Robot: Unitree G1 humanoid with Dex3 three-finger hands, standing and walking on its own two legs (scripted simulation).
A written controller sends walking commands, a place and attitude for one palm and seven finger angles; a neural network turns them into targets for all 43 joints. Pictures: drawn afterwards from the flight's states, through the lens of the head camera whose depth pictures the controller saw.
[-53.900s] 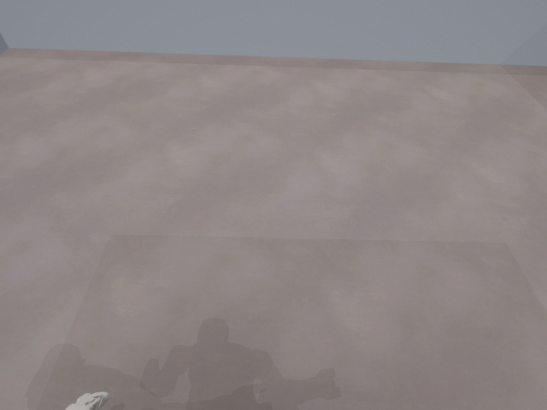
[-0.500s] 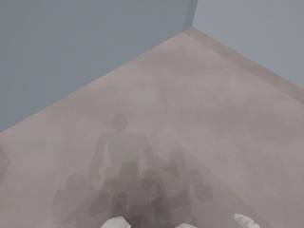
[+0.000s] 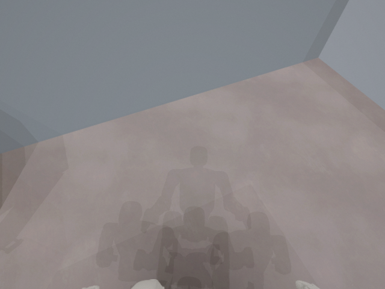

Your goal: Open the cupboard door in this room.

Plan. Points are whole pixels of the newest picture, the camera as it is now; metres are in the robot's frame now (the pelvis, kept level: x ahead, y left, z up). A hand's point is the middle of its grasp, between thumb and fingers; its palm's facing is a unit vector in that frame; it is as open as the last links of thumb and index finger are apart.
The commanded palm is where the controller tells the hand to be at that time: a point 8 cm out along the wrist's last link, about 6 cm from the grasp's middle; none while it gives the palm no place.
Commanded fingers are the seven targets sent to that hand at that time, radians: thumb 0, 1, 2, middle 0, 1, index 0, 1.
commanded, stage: turn to face it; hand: left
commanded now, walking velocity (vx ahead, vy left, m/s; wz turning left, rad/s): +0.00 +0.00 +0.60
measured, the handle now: out of the picture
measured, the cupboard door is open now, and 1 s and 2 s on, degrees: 47 47 47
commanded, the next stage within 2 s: take the last steps up to it in 1.90 s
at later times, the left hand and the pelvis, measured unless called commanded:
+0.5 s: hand out of the picture +0.04 +0.18 -0.15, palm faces +0.30 -0.91 -0.29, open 7.4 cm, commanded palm none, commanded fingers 0.00 0.90 0.90 -0.20 -0.30 -0.20 -0.30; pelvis +0.01 -0.05 +0.01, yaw +18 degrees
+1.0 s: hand out of the picture -0.01 +0.18 -0.15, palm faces +0.57 -0.76 -0.30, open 7.4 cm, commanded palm none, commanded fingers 0.00 0.90 0.90 -0.20 -0.30 -0.20 -0.30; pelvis +0.03 -0.07 -0.01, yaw +36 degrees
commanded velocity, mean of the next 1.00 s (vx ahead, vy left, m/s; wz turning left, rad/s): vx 0.00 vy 0.00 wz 0.60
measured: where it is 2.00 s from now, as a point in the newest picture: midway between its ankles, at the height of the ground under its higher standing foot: outside the picture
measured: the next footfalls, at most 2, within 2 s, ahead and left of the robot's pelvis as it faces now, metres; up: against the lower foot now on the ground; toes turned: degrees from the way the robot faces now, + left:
left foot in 0.04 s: +0.05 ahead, +0.12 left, +0.00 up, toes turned +5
right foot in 0.34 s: +0.07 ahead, -0.15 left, +0.00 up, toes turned +10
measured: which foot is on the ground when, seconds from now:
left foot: up 0.00-0.02, down 0.04-0.32, up 0.34-0.64, down 0.66-1.00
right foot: down 0.00-0.02, up 0.04-0.32, down 0.34-0.66, up 0.68-0.98, down 1.00-1.00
